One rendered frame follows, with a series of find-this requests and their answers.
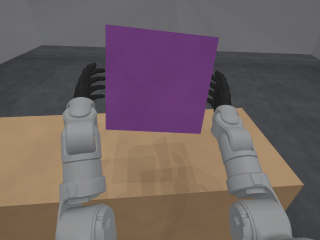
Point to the left robot forearm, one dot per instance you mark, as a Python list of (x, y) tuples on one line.
[(80, 155)]

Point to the pedestal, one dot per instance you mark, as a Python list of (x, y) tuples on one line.
[(160, 185)]

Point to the right robot forearm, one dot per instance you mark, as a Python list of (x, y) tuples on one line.
[(245, 176)]

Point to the robot right hand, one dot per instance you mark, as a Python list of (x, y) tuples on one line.
[(221, 94)]

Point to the carton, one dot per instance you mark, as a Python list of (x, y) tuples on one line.
[(157, 81)]

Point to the robot left hand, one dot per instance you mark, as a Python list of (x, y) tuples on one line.
[(84, 88)]

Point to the robot left upper arm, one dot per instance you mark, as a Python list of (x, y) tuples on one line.
[(87, 222)]

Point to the robot right upper arm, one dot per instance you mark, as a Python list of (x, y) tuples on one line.
[(259, 219)]

